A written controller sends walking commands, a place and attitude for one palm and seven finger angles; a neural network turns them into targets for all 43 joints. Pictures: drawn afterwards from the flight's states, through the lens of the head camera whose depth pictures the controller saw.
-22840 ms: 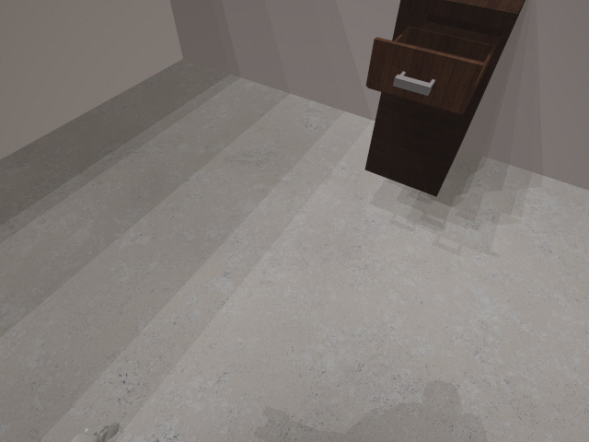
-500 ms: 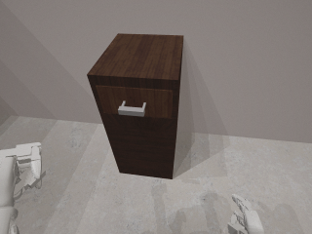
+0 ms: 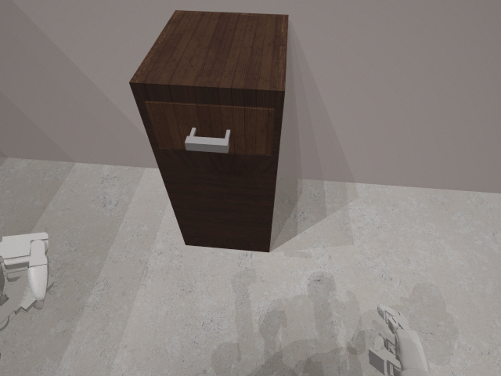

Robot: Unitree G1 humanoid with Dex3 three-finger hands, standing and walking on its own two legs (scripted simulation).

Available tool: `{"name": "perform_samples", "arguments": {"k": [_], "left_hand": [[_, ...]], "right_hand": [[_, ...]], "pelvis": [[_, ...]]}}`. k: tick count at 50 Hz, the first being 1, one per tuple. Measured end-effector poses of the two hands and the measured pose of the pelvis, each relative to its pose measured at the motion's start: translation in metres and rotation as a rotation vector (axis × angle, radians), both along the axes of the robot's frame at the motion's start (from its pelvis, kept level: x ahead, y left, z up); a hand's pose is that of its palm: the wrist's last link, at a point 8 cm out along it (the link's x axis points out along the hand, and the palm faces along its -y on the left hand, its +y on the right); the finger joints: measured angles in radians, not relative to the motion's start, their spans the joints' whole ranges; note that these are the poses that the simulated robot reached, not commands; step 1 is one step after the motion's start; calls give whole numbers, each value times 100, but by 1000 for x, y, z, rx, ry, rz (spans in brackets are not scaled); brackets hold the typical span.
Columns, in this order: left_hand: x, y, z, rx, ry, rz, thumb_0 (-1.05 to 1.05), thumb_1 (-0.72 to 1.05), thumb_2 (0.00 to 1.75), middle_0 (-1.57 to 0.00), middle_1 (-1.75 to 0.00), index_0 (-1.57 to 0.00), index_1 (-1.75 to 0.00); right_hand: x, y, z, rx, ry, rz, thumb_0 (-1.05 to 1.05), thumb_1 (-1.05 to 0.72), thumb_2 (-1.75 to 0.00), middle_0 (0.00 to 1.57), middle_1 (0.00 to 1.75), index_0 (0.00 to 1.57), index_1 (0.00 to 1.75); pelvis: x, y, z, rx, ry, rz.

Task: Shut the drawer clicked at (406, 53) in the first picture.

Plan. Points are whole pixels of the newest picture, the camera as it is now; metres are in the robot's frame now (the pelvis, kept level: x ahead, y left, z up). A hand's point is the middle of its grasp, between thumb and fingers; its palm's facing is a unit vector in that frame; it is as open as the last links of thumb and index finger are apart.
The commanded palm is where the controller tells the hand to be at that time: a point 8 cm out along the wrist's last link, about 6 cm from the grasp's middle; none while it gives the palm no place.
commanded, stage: step back with the hand held close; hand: left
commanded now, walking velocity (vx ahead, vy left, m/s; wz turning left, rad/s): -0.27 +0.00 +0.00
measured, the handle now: (209, 138) +0.69 +0.16 -0.08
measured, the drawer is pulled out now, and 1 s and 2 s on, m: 0.00 0.00 0.00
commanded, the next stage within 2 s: stop stepping back and stand still in 0.82 s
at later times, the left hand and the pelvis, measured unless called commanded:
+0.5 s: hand (0, 347) +0.13 +0.24 +0.16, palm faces +0.38 -0.82 -0.43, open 3.2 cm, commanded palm +0.05 +0.29 +0.18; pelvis -0.07 +0.01 -0.01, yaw +2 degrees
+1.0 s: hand out of the picture +0.04 +0.23 +0.16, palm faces +0.27 -0.83 -0.49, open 3.2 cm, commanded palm -0.03 +0.28 +0.18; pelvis -0.17 +0.00 -0.01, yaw -1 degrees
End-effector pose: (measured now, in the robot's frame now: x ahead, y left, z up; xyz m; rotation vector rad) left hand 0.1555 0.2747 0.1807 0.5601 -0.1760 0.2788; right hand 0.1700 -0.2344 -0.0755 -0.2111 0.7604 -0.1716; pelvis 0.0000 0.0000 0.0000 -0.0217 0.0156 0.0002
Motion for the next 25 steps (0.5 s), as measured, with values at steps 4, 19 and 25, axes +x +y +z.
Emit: {"name": "perform_samples", "arguments": {"k": [4, 19, 25], "left_hand": [[-16, 2, -1, 10, -22, 3, 1, 88, 90, -140, -160, -141, -160], [-66, -1, 1, 6, -145, 12, 1, 88, 90, -140, -160, -141, -160], [-69, 10, -2, -2, -181, -20, 1, 88, 90, -141, -160, -141, -160]], "right_hand": [[-11, 3, 1, -6, -19, 15, 1, -90, -90, 20, 30, 21, 30], [-58, -11, -8, -61, 7, 36, 1, -90, -90, 20, 30, 21, 30], [-80, -7, -6, -86, 12, -10, 1, -90, -90, 20, 30, 21, 30]], "pelvis": [[-13, 0, -3, -7, -2, 6], [-52, -4, -12, -27, -17, 38], [-67, 7, -15, -44, -24, 32]]}}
